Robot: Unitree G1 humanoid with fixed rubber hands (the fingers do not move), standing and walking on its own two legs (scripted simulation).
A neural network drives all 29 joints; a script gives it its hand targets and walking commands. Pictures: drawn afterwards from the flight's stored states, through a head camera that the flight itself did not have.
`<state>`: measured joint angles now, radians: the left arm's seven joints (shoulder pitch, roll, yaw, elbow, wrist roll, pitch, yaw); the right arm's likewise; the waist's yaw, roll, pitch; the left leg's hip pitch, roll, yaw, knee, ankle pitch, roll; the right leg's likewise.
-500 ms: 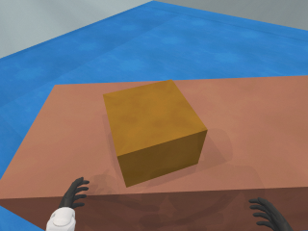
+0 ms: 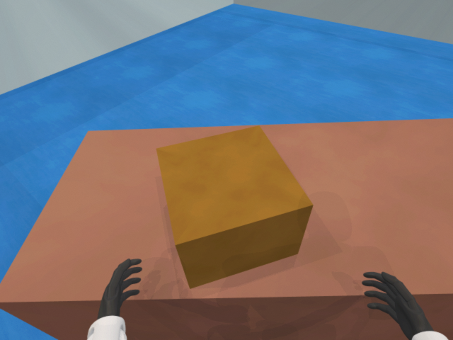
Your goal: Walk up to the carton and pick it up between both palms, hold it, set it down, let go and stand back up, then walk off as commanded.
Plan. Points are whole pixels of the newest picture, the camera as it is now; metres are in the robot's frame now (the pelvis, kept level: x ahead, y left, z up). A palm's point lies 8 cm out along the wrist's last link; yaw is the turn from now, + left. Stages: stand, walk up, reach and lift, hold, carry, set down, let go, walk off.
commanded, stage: reach and lift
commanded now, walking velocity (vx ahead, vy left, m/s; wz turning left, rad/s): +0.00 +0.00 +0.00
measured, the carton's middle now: (227, 201) +0.44 +0.04 -0.04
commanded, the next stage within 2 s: none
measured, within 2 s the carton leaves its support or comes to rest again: neither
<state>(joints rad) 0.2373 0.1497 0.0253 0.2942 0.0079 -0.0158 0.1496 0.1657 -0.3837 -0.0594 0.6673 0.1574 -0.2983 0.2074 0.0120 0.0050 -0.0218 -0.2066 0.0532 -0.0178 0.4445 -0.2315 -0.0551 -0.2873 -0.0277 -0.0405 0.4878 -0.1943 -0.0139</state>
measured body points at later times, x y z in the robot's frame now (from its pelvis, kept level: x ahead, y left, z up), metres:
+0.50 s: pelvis +0.01 +0.00 +0.00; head +0.00 +0.00 +0.45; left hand +0.21 +0.21 +0.00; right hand +0.21 -0.29 -0.01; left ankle +0.00 +0.16 -0.74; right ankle +0.04 -0.11 -0.74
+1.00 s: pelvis +0.03 +0.01 +0.00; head +0.03 +0.01 +0.45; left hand +0.26 +0.22 +0.02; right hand +0.28 -0.28 +0.01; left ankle +0.00 +0.16 -0.74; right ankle +0.04 -0.11 -0.74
